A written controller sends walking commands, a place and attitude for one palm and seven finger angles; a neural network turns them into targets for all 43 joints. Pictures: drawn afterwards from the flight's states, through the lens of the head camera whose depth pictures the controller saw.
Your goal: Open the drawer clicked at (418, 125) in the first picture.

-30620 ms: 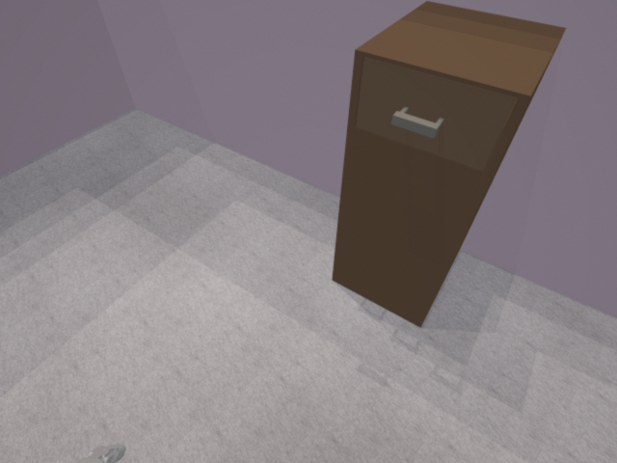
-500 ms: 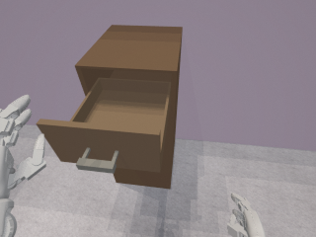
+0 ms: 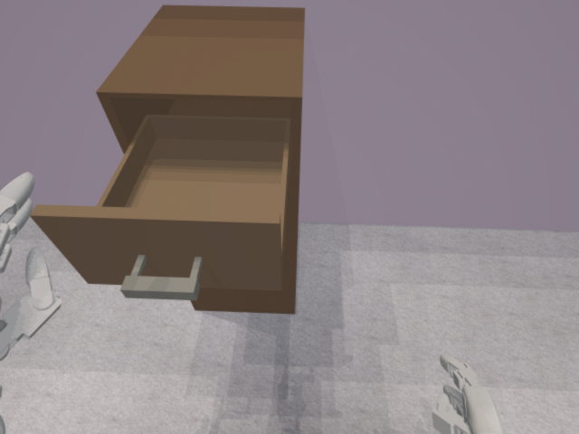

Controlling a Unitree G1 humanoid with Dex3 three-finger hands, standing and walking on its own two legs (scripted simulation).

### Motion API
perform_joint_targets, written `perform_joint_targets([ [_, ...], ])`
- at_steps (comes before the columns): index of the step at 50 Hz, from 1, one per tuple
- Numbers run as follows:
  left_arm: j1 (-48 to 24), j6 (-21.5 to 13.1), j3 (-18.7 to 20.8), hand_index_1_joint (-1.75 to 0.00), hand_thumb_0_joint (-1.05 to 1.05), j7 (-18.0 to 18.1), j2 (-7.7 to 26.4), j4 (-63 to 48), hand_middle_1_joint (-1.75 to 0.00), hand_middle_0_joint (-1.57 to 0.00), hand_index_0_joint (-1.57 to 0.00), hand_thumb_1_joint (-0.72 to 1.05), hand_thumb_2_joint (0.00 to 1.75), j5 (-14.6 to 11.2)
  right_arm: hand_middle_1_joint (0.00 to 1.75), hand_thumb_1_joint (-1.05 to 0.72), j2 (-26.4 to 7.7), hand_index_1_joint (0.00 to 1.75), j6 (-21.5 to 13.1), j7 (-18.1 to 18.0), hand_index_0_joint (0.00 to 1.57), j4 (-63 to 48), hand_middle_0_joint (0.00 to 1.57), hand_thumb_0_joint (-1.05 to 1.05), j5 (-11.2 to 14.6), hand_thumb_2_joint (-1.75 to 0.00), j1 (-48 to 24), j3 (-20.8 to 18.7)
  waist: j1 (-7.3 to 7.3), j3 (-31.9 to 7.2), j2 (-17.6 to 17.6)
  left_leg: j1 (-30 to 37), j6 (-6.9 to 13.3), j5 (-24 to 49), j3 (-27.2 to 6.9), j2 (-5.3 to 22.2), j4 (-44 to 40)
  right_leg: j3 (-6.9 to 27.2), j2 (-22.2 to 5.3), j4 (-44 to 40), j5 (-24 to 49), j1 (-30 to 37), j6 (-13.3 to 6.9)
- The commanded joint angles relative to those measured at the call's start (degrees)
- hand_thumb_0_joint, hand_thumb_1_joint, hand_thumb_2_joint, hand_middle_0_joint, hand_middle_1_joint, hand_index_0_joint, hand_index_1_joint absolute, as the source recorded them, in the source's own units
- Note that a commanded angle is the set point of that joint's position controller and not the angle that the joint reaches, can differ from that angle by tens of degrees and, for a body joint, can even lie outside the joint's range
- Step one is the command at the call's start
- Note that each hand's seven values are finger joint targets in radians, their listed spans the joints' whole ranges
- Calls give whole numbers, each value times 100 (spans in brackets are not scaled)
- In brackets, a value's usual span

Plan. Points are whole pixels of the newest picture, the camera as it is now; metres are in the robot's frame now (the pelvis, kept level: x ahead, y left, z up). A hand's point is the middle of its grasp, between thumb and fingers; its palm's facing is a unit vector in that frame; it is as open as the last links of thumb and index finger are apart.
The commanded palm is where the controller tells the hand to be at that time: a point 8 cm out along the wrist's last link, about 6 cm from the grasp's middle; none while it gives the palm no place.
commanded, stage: step back with the hand held close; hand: left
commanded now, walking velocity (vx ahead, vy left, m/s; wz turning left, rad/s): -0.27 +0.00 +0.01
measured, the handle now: (165, 275) +0.32 +0.21 +0.03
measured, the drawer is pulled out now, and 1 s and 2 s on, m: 0.29 0.29 0.29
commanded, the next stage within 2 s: stop stepping back and stand still in 0.78 s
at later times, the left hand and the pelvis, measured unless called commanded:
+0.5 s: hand out of the picture +0.11 +0.22 +0.20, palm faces +0.45 -0.79 -0.41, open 7.4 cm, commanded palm +0.04 +0.27 +0.21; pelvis -0.08 -0.01 -0.01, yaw +1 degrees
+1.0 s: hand out of the picture -0.03 +0.23 +0.20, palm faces +0.43 -0.78 -0.46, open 7.4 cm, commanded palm -0.10 +0.28 +0.21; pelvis -0.23 -0.01 -0.01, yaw +1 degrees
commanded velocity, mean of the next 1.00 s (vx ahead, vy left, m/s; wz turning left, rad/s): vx -0.24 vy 0.00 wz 0.00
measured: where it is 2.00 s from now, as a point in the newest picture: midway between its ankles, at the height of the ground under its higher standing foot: outside the picture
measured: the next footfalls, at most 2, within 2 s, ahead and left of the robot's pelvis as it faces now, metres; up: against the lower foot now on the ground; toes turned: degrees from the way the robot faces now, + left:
right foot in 0.36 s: -0.03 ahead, -0.10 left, +0.00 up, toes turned +1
left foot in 0.64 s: -0.08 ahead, +0.13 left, +0.00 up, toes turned +3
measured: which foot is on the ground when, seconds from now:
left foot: down 0.00-0.40, up 0.42-0.62, down 0.64-0.86, up 0.88-1.00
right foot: down 0.00-0.22, up 0.24-0.34, down 0.36-0.70, up 0.72-0.80, down 0.82-1.00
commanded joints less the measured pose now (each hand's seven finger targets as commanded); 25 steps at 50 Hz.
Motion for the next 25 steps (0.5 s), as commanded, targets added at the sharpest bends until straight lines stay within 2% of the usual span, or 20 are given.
perform_joint_targets([
  [1,256,-368,929,-30,0,248,1096,-1548,-30,-20,-20,90,90,-48,30,-90,-565,30,-233,-95,20,-1139,20,0,-20,-90,-388,-315,24,-1365,109,-115,-93,2394,-501,564,-126,318,-498,463,1759,939,-140],
  [3,363,-399,999,-30,0,269,1129,-1653,-30,-20,-20,90,90,-64,30,-90,-556,30,-233,-81,20,-1193,20,0,-2,-90,-349,-335,11,-1348,131,-311,-83,2114,-528,588,-92,378,-519,573,1653,886,-164],
  [4,388,-406,1128,-30,0,296,1256,-1692,-30,-20,-20,90,90,-67,30,-90,-556,30,-240,-102,20,-1164,20,0,-22,-90,-367,-344,10,-1292,229,-370,-83,2037,-558,581,-104,388,-531,583,1623,791,-175],
  [5,407,-416,1037,-30,0,311,1157,-1704,-30,-20,-20,90,90,-62,30,-90,-546,30,-243,-105,20,-1174,20,0,-35,-90,-317,-332,-12,-1211,165,-535,-79,1872,-629,609,-122,375,-517,645,1461,771,-184],
  [7,385,-445,1027,-30,0,328,1099,-1673,-30,-20,-20,90,90,-45,30,-90,-594,30,-292,-101,20,-1185,20,0,-43,-90,-274,-332,-21,-1038,281,-826,-25,1376,-726,680,-307,325,-411,791,980,672,-130],
  [9,300,-472,1097,-30,0,355,1138,-1751,-30,-20,-20,90,90,-1,30,-90,-633,30,-352,-135,20,-1169,20,0,-98,-90,-308,-334,10,-890,727,-1244,75,1002,-860,865,-661,181,-202,1137,526,767,-33],
  [10,194,-482,1031,-30,0,385,1060,-1709,-30,-20,-20,90,90,50,30,-90,-610,30,-380,-166,20,-1097,20,0,-165,-90,-245,-337,-19,-795,687,-1473,98,950,-959,995,-832,45,-92,1427,145,802,8],
  [12,-34,-502,954,-30,0,425,913,-1588,-30,-20,-20,90,90,121,30,-90,-596,30,-475,-182,20,-1009,20,0,-273,-90,-164,-352,-49,-605,1175,-1883,256,503,-1141,1321,-1243,-53,112,2162,-1081,741,73],
  [13,-161,-515,955,-30,0,455,917,-1486,-30,-20,-20,90,90,153,30,-90,-578,30,-536,-195,20,-946,20,0,-308,-90,-128,-359,-79,-516,1150,-2081,417,209,-1187,1462,-1319,-8,127,2439,-1362,753,81],
  [14,-245,-526,965,-30,0,479,957,-1499,-30,-20,-20,90,90,147,30,-90,-567,30,-582,-211,20,-915,20,0,-327,-90,-99,-361,-62,-425,1002,-2024,497,356,-1209,1480,-1152,70,113,2287,-1483,598,50],
  [15,-211,-513,832,-30,0,496,866,-1325,-30,-20,-20,90,90,124,30,-90,-546,30,-614,-201,20,-826,20,0,-286,-90,-56,-339,-66,-405,851,-1638,491,629,-1185,1397,-883,118,32,1764,-1512,429,14],
  [17,-264,-430,644,-30,0,500,767,-1192,-30,-20,-20,90,90,87,30,-90,-548,30,-637,-159,20,-745,20,0,-190,-90,-119,-288,-112,-525,505,-956,310,798,-1072,1177,-363,227,-156,569,-859,245,-48],
  [18,-378,-401,632,-30,0,475,818,-1154,-30,-20,-20,90,90,83,30,-90,-565,30,-608,-124,20,-757,20,0,-126,-90,-169,-258,-153,-560,132,-874,134,438,-833,835,127,743,-510,11,92,134,-232],
  [19,-475,-387,720,-30,0,473,1019,-1147,-30,-20,-20,90,90,81,30,-90,-530,30,-528,-104,20,-751,20,0,-141,-90,-204,-266,-238,-604,-505,-727,-76,118,-444,424,840,1670,-1239,-448,926,-220,-546],
  [20,-888,-421,665,-30,0,423,1097,-1172,-30,-20,-20,90,90,12,30,-90,-477,30,-478,-67,20,-720,20,0,-43,-90,-279,-231,-238,-552,-1031,-621,-179,-614,-222,73,1590,2148,-1896,-859,1152,-547,-856],
  [21,-804,-403,702,-30,0,389,1085,-925,-30,-20,-20,90,90,-9,30,-90,-444,30,-483,-31,20,-695,20,0,85,-90,-329,-281,-66,-663,-1182,-967,-173,-1072,-221,-63,2502,2169,-2046,-731,1745,-188,-1002],
  [22,-706,-385,652,-30,0,350,1038,-942,-30,-20,-20,90,90,2,30,-90,-445,30,-483,5,20,-716,20,0,128,-90,-391,-285,-18,-736,-1037,-1187,-163,-1167,-304,-16,2901,1955,-2034,-601,1934,52,-1016],
  [24,-500,-397,904,-30,0,274,1195,-1042,-30,-20,-20,90,90,24,30,-90,-312,30,-430,29,20,-913,20,0,103,-90,-504,-154,-12,-752,-941,-1182,-194,-1047,-190,81,2590,1439,-1735,-358,2224,120,-953],
  [25,-326,-383,868,-30,0,266,1191,-1093,-30,-20,-20,90,90,3,30,-90,-237,30,-361,-3,20,-921,20,0,120,-90,-512,-119,-24,-640,-1014,-997,-169,-1037,-77,123,2243,1252,-1614,-347,2274,54,-885],
])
